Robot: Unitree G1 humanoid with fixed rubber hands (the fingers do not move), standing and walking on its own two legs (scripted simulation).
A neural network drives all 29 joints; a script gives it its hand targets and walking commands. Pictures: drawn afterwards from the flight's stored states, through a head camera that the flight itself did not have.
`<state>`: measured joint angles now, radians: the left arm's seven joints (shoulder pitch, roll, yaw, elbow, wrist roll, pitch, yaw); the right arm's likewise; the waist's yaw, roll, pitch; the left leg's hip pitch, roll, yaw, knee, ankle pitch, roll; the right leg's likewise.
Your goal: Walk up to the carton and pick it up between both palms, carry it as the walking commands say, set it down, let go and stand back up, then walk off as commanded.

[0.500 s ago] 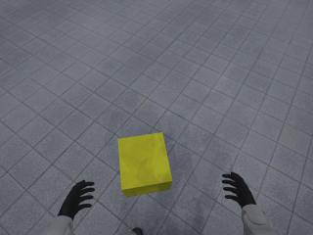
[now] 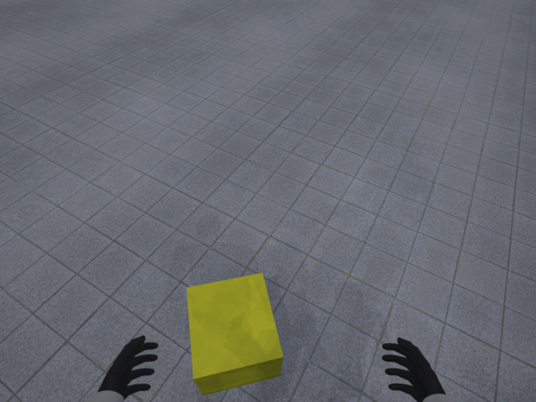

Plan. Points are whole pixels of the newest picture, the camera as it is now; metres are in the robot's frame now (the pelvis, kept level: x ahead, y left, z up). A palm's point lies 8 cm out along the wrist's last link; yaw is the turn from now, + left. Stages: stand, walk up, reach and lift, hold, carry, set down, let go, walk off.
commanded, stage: let go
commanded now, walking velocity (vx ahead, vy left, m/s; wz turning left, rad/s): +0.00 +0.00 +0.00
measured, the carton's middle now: (233, 332) +0.46 +0.10 -0.66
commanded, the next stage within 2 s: stand in 0.06 s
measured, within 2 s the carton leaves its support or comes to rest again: neither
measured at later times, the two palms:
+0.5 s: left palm out of the picture +0.13 +0.30 -0.11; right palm out of the picture +0.12 -0.28 -0.08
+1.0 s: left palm out of the picture +0.10 +0.32 -0.11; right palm out of the picture +0.09 -0.28 -0.09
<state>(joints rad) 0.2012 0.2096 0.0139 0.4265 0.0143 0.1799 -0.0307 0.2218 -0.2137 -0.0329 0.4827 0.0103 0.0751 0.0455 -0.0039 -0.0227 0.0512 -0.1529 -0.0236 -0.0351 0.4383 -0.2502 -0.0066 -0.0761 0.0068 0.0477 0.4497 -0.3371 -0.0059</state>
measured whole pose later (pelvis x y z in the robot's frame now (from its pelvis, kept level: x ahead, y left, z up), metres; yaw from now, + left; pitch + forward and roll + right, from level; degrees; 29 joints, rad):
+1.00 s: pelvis -0.01 +0.02 +0.00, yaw -1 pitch -1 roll +0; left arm 0.17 0.38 0.01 0.90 0.03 0.00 0.02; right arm 0.14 -0.35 -0.02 0.95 -0.03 0.00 -0.02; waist -0.01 -0.04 0.02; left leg -0.16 -0.03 -0.01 0.41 -0.23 0.03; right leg -0.07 -0.01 0.07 0.37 -0.28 0.03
